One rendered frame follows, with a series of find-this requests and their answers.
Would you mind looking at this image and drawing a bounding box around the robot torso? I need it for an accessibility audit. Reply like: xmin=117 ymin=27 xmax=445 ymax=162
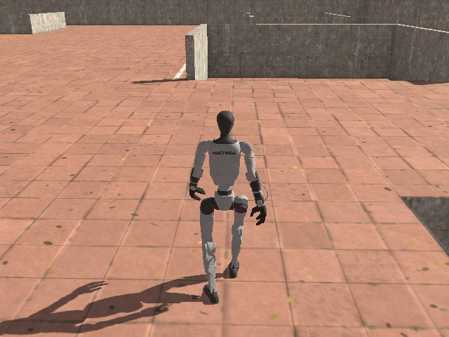
xmin=208 ymin=138 xmax=241 ymax=211

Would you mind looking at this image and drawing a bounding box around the robot left forearm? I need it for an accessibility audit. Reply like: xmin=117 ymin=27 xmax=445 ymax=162
xmin=189 ymin=168 xmax=200 ymax=190

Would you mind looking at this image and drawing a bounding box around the robot left thigh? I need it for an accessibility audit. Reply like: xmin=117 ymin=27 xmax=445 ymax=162
xmin=200 ymin=197 xmax=216 ymax=255

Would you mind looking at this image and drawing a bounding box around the right robot hand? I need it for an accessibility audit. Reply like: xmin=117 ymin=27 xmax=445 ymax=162
xmin=250 ymin=205 xmax=267 ymax=225

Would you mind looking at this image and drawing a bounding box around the left robot hand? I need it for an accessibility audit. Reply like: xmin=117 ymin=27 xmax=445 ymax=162
xmin=189 ymin=187 xmax=206 ymax=201

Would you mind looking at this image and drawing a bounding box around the robot right forearm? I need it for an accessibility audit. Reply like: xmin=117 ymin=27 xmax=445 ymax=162
xmin=250 ymin=171 xmax=265 ymax=207

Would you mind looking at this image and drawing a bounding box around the right robot upper arm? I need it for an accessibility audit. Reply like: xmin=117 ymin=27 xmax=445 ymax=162
xmin=239 ymin=141 xmax=257 ymax=182

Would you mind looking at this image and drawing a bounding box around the left robot upper arm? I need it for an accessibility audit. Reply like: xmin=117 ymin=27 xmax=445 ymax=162
xmin=192 ymin=140 xmax=210 ymax=178

